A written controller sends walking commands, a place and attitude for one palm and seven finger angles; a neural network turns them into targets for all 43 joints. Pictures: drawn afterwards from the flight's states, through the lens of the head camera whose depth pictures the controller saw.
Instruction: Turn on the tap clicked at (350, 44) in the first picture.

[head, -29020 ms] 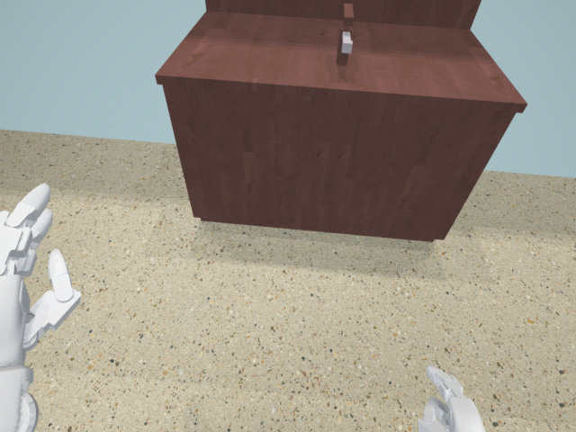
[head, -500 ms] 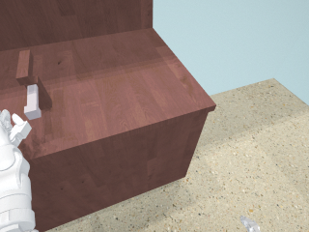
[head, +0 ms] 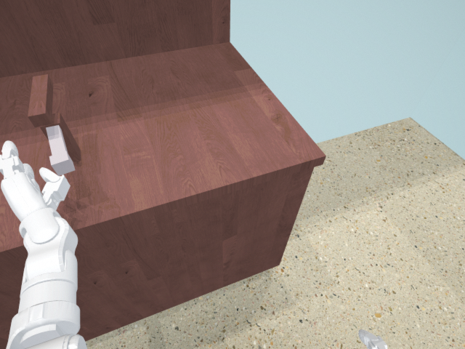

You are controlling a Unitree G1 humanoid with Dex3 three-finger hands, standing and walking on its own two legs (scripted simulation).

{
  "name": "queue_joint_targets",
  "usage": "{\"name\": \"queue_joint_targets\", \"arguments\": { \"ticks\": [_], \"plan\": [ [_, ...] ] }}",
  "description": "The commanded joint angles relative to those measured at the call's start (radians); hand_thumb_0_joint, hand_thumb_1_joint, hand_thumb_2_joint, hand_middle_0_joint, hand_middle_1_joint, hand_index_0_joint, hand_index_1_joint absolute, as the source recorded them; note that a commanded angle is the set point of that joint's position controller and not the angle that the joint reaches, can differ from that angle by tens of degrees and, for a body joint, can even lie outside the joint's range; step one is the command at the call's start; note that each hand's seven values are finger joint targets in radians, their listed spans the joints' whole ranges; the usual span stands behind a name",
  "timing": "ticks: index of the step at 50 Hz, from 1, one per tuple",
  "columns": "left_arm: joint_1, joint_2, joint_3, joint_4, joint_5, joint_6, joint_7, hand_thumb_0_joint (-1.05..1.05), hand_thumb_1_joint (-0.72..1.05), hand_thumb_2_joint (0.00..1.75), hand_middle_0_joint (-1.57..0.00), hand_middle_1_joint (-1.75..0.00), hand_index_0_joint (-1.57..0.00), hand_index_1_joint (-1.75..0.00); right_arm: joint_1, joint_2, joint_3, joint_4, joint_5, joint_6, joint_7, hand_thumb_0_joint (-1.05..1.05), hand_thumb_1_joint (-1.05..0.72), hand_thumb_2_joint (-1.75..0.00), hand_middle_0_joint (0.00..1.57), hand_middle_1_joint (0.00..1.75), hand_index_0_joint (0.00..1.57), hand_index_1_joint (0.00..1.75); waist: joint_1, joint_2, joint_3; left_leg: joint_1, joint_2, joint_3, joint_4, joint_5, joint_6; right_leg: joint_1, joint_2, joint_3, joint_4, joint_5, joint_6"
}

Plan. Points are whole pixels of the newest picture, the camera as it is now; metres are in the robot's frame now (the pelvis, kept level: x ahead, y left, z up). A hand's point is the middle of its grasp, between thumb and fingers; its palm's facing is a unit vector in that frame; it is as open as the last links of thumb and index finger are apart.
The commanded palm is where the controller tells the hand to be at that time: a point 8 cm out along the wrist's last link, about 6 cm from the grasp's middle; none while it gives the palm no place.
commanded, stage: push the lever round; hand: left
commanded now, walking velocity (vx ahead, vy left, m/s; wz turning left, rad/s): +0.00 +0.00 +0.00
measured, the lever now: (62, 163) +0.39 +0.33 +0.11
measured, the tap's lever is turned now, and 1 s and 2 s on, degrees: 9 42 68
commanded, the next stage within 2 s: lift the hand up off the lever in 1.98 s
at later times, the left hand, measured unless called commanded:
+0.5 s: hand (91, 167) +0.39 +0.28 +0.10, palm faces +0.78 -0.63 -0.04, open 7.8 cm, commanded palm +0.34 +0.29 +0.10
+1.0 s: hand (108, 156) +0.42 +0.26 +0.10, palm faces +0.84 -0.54 -0.05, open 7.8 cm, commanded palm +0.37 +0.27 +0.10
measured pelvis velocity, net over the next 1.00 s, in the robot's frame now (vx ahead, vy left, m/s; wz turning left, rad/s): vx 0.01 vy -0.01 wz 0.00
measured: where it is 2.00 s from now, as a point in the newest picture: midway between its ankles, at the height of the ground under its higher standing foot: outside the picture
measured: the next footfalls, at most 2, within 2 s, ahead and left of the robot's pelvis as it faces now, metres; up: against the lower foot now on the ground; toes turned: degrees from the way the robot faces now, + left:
none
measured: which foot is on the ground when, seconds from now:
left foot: down 0.00-1.00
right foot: down 0.00-1.00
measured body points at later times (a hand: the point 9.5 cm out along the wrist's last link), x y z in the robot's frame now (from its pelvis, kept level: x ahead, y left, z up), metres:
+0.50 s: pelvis +0.00 +0.00 +0.00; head +0.02 +0.00 +0.45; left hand +0.34 +0.31 +0.11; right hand +0.14 -0.24 -0.11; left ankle +0.03 +0.11 -0.71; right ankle +0.00 -0.09 -0.71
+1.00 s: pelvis +0.01 -0.01 +0.00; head +0.03 -0.01 +0.45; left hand +0.37 +0.28 +0.11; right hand +0.10 -0.27 -0.13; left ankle +0.03 +0.11 -0.71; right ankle +0.00 -0.10 -0.71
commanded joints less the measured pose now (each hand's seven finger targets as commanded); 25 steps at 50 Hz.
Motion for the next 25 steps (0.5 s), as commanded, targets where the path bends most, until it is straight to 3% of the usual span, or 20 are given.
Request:
{"name": "queue_joint_targets", "arguments": {
  "ticks": [1, 3, 5, 8, 9, 11, 14, 16, 17, 19, 20, 21, 23, 24, 25],
  "plan": [
    [-0.418, 0.203, -0.042, -0.26, 0.041, -0.066, 0.05, 0.0, 0.9, 0.9, -0.15, -0.15, -0.15, -0.15, -0.064, -0.136, -0.048, -0.119, -0.009, -0.037, -0.007, 0.0, -0.9, -0.9, 0.2, 0.3, 0.2, 0.3, -0.026, 0.063, -0.23, 0.155, 0.001, -0.04, -0.124, 0.118, 0.015, 0.061, -0.015, 0.058, -0.107, 0.15, 0.014],
    [-0.423, 0.181, -0.051, -0.249, 0.049, -0.067, 0.078, 0.0, 0.9, 0.9, -0.15, -0.15, -0.15, -0.15, -0.066, -0.136, -0.05, -0.113, -0.014, -0.038, -0.003, 0.0, -0.9, -0.9, 0.2, 0.3, 0.2, 0.3, -0.026, 0.042, -0.234, 0.158, 0.003, -0.049, -0.127, 0.104, 0.01, 0.051, -0.014, 0.053, -0.104, 0.136, 0.013],
    [-0.441, 0.178, -0.055, -0.268, 0.063, -0.071, 0.104, 0.0, 0.9, 0.9, -0.15, -0.15, -0.15, -0.15, -0.07, -0.136, -0.05, -0.112, -0.019, -0.034, 0.001, 0.0, -0.9, -0.9, 0.2, 0.3, 0.2, 0.3, -0.02, 0.069, -0.26, 0.172, 0.0, -0.05, -0.124, 0.123, 0.006, 0.057, -0.015, 0.052, -0.096, 0.146, 0.01],
    [-0.422, 0.149, -0.061, -0.239, 0.074, -0.063, 0.139, 0.0, 0.9, 0.9, -0.15, -0.15, -0.15, -0.15, -0.075, -0.131, -0.053, -0.107, -0.024, -0.026, 0.007, 0.0, -0.9, -0.9, 0.2, 0.3, 0.2, 0.3, -0.018, 0.025, -0.269, 0.159, 0.0, -0.045, -0.114, 0.147, 0.003, 0.066, -0.015, 0.049, -0.089, 0.164, 0.01],
    [-0.422, 0.176, -0.036, -0.243, 0.079, -0.061, 0.151, 0.0, 0.9, 0.9, -0.15, -0.15, -0.15, -0.15, -0.076, -0.133, -0.053, -0.108, -0.026, -0.02, 0.007, 0.0, -0.9, -0.9, 0.2, 0.3, 0.2, 0.3, -0.008, 0.032, -0.274, 0.151, 0.0, -0.046, -0.114, 0.156, 0.003, 0.079, -0.015, 0.05, -0.088, 0.169, 0.008],
    [-0.449, 0.139, -0.066, -0.251, 0.088, -0.054, 0.17, 0.0, 0.9, 0.9, -0.15, -0.15, -0.15, -0.15, -0.084, -0.127, -0.054, -0.111, -0.027, -0.012, 0.011, 0.0, -0.9, -0.9, 0.2, 0.3, 0.2, 0.3, -0.014, 0.042, -0.284, 0.16, 0.0, -0.039, -0.111, 0.172, 0.002, 0.08, -0.018, 0.05, -0.085, 0.184, 0.009],
    [-0.465, 0.136, -0.064, -0.257, 0.107, -0.043, 0.2, 0.0, 0.9, 0.9, -0.15, -0.15, -0.15, -0.15, -0.088, -0.126, -0.056, -0.112, -0.031, 0.0, 0.014, 0.0, -0.9, -0.9, 0.2, 0.3, 0.2, 0.3, -0.012, 0.066, -0.284, 0.166, 0.002, -0.044, -0.112, 0.181, -0.004, 0.074, -0.017, 0.047, -0.081, 0.178, 0.005],
    [-0.487, 0.097, -0.096, -0.244, 0.117, -0.033, 0.22, 0.0, 0.9, 0.9, -0.15, -0.15, -0.15, -0.15, -0.096, -0.121, -0.056, -0.111, -0.03, 0.008, 0.017, 0.0, -0.9, -0.9, 0.2, 0.3, 0.2, 0.3, -0.025, 0.061, -0.27, 0.161, 0.003, -0.04, -0.11, 0.167, -0.002, 0.06, -0.019, 0.048, -0.085, 0.167, 0.007],
    [-0.492, 0.102, -0.086, -0.228, 0.121, -0.029, 0.232, 0.0, 0.9, 0.9, -0.15, -0.15, -0.15, -0.15, -0.092, -0.121, -0.058, -0.109, -0.032, 0.009, 0.018, 0.0, -0.9, -0.9, 0.2, 0.3, 0.2, 0.3, -0.024, 0.029, -0.262, 0.151, 0.004, -0.045, -0.111, 0.157, -0.001, 0.059, -0.017, 0.044, -0.083, 0.158, 0.007],
    [-0.521, 0.089, -0.098, -0.227, 0.133, -0.027, 0.252, 0.0, 0.9, 0.9, -0.15, -0.15, -0.15, -0.15, -0.097, -0.121, -0.058, -0.106, -0.035, 0.015, 0.019, 0.0, -0.9, -0.9, 0.2, 0.3, 0.2, 0.3, -0.031, 0.039, -0.251, 0.156, 0.004, -0.05, -0.113, 0.149, -0.003, 0.047, -0.017, 0.043, -0.086, 0.147, 0.005],
    [-0.513, 0.076, -0.101, -0.229, 0.136, -0.027, 0.262, 0.0, 0.9, 0.9, -0.15, -0.15, -0.15, -0.15, -0.096, -0.12, -0.061, -0.108, -0.036, 0.015, 0.021, 0.0, -0.9, -0.9, 0.2, 0.3, 0.2, 0.3, -0.023, 0.05, -0.274, 0.167, 0.004, -0.048, -0.112, 0.166, -0.005, 0.052, -0.018, 0.044, -0.08, 0.158, 0.004],
    [-0.521, 0.059, -0.115, -0.217, 0.138, -0.024, 0.27, 0.0, 0.9, 0.9, -0.15, -0.15, -0.15, -0.15, -0.095, -0.12, -0.062, -0.107, -0.037, 0.017, 0.023, 0.0, -0.9, -0.9, 0.2, 0.3, 0.2, 0.3, -0.032, 0.02, -0.276, 0.162, 0.004, -0.047, -0.106, 0.167, -0.002, 0.051, -0.017, 0.043, -0.08, 0.16, 0.006],
    [-0.535, 0.054, -0.114, -0.182, 0.141, -0.018, 0.285, 0.0, 0.9, 0.9, -0.15, -0.15, -0.15, -0.15, -0.096, -0.119, -0.062, -0.1, -0.039, 0.023, 0.024, 0.0, -0.9, -0.9, 0.2, 0.3, 0.2, 0.3, -0.033, 0.01, -0.267, 0.14, 0.001, -0.041, -0.101, 0.155, 0.001, 0.051, -0.02, 0.046, -0.082, 0.156, 0.008],
    [-0.541, 0.091, -0.079, -0.168, 0.148, -0.016, 0.295, 0.0, 0.9, 0.9, -0.15, -0.15, -0.15, -0.15, -0.091, -0.123, -0.064, -0.094, -0.042, 0.028, 0.022, 0.0, -0.9, -0.9, 0.2, 0.3, 0.2, 0.3, -0.029, 0.006, -0.271, 0.135, 0.001, -0.045, -0.101, 0.151, 0.001, 0.054, -0.02, 0.046, -0.082, 0.15, 0.007],
    [-0.554, 0.07, -0.099, -0.155, 0.151, -0.012, 0.298, 0.0, 0.9, 0.9, -0.15, -0.15, -0.15, -0.15, -0.095, -0.119, -0.064, -0.097, -0.04, 0.033, 0.023, 0.0, -0.9, -0.9, 0.2, 0.3, 0.2, 0.3, -0.035, 0.013, -0.258, 0.127, 0.0, -0.04, -0.101, 0.146, 0.003, 0.049, -0.024, 0.048, -0.084, 0.148, 0.009]
  ]
}}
